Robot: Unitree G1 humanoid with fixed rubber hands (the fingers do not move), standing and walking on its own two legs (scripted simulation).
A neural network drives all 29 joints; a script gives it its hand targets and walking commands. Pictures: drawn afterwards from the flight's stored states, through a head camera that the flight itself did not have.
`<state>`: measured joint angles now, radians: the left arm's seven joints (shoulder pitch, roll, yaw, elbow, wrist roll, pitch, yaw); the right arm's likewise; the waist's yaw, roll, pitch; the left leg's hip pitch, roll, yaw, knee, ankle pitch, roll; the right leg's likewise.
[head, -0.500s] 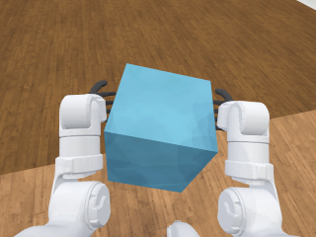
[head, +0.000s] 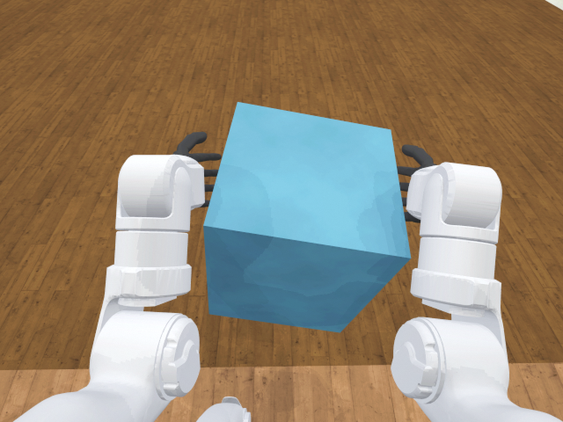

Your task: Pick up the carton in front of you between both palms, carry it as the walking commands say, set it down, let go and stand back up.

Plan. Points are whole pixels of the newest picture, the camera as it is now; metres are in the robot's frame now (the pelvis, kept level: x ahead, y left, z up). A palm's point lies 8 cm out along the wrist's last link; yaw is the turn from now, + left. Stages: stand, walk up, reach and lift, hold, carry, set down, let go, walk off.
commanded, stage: carry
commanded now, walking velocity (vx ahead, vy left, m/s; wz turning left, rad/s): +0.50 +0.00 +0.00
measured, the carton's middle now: (293, 228) +0.39 +0.03 +0.09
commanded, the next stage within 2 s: none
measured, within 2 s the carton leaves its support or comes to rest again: neither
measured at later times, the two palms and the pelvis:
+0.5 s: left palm (260, 42) +0.70 +0.13 +0.23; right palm (426, 50) +0.71 -0.16 +0.23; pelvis +0.33 -0.02 +0.05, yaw -1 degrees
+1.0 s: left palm out of the picture +1.04 +0.14 +0.23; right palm out of the picture +1.01 -0.15 +0.24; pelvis +0.66 +0.02 +0.09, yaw -1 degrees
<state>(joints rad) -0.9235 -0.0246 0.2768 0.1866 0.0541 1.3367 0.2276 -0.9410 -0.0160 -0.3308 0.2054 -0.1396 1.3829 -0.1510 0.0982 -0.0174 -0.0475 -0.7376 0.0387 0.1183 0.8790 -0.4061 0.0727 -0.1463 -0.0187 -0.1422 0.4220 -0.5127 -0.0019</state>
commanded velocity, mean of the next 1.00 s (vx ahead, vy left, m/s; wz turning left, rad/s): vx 0.50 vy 0.00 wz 0.00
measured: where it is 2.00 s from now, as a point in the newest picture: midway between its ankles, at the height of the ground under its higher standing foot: (307, 184)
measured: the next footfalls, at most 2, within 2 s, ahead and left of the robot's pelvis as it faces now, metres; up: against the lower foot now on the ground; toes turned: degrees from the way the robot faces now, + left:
left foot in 0.04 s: +0.22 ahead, +0.10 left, +0.05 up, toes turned +7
right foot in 0.42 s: +0.46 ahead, -0.10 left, +0.08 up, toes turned -9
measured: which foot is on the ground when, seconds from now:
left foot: up 0.00-0.02, down 0.04-0.44, up 0.46-0.82, down 0.84-1.00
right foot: down 0.00-0.06, up 0.08-0.40, down 0.42-0.86, up 0.88-1.00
